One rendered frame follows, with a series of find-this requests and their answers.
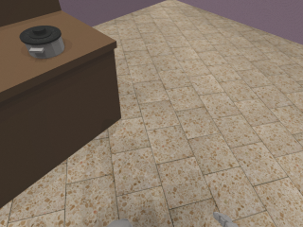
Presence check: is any table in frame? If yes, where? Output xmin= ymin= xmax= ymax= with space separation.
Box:
xmin=0 ymin=0 xmax=121 ymax=209

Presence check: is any lid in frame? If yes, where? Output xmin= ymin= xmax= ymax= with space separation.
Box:
xmin=19 ymin=26 xmax=62 ymax=45

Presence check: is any knob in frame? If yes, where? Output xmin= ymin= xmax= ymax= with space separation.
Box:
xmin=32 ymin=26 xmax=46 ymax=35

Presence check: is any right robot hand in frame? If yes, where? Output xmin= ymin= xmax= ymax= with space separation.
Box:
xmin=213 ymin=211 xmax=239 ymax=227

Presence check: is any pot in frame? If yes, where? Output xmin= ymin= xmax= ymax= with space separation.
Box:
xmin=25 ymin=36 xmax=64 ymax=59

